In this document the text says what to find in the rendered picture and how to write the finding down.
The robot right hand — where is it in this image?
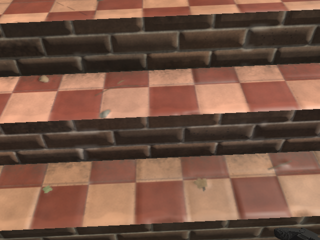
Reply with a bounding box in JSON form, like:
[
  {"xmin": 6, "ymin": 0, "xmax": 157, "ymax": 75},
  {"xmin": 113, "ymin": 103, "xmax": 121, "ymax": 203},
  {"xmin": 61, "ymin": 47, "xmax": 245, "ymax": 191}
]
[{"xmin": 274, "ymin": 227, "xmax": 320, "ymax": 240}]

